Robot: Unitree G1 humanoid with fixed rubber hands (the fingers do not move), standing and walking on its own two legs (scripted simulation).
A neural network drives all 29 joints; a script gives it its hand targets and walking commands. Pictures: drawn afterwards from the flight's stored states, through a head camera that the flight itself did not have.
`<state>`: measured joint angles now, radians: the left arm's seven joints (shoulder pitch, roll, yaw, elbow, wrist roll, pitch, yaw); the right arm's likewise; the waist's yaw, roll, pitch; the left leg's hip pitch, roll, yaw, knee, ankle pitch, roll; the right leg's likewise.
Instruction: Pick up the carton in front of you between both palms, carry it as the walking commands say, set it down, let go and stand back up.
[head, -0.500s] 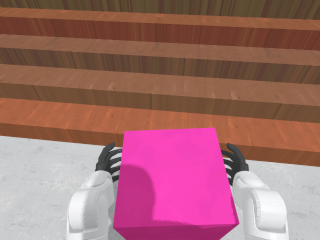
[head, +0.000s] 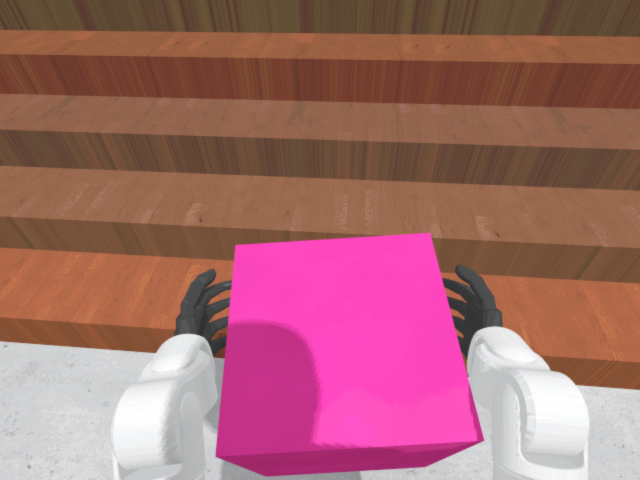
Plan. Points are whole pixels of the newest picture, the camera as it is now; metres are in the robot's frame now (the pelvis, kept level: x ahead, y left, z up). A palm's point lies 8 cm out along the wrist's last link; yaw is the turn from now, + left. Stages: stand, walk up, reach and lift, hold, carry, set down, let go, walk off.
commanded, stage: carry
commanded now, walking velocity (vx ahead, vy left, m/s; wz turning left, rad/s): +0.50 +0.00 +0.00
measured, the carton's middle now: (339, 367) +0.26 +0.00 +0.04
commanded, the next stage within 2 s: none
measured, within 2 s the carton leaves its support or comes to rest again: neither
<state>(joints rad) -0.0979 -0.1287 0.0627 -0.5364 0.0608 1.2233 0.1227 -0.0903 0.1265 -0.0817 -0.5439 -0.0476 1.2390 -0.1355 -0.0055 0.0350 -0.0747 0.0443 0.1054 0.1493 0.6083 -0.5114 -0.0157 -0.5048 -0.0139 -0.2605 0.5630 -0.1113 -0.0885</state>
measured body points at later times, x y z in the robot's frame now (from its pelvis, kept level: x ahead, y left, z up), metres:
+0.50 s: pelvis +0.31 +0.01 +0.00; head +0.33 +0.01 +0.45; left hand +0.68 +0.15 +0.16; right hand +0.67 -0.16 +0.16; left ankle +0.45 +0.07 -0.72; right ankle +0.13 -0.07 -0.70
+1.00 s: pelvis +0.64 -0.02 +0.04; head +0.70 +0.00 +0.48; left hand +1.01 +0.13 +0.16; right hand +1.01 -0.18 +0.17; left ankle +0.46 +0.07 -0.69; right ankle +0.80 -0.10 -0.54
